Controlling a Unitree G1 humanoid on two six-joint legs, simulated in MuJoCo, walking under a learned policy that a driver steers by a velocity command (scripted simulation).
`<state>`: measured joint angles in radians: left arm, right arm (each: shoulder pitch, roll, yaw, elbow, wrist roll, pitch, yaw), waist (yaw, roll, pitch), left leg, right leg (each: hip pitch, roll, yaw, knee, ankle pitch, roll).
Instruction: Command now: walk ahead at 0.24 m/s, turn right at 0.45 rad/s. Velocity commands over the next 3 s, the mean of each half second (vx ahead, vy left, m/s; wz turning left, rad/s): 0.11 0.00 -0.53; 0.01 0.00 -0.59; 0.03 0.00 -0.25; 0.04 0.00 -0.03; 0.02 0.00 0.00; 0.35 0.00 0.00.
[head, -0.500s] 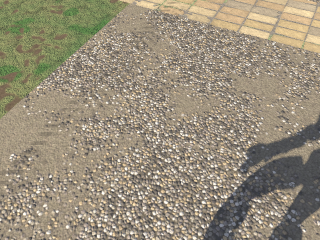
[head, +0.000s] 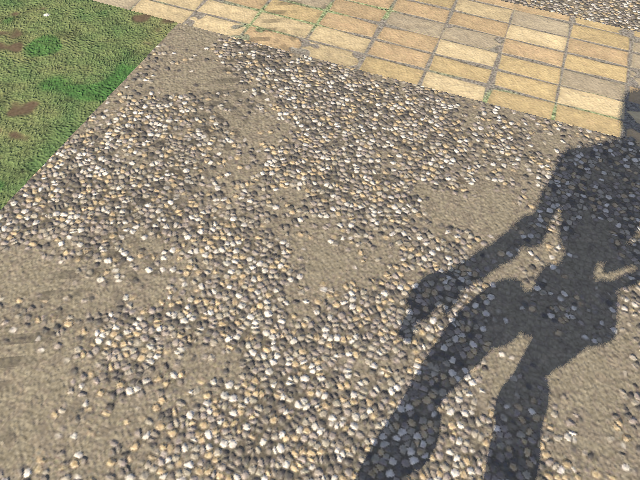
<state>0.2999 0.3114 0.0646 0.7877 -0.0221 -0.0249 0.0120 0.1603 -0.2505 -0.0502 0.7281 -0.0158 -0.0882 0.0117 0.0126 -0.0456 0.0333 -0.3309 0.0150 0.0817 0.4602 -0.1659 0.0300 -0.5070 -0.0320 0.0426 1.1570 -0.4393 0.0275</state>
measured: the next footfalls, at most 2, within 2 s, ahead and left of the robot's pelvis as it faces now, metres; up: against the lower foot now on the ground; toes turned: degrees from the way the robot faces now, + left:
right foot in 0.30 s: +0.18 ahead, -0.15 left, +0.00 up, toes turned -13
left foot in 0.74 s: +0.22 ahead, +0.08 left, +0.00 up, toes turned -30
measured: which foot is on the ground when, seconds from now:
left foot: down 0.00-0.32, up 0.34-0.72, down 0.74-1.00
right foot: up 0.00-0.28, down 0.30-0.74, up 0.76-1.00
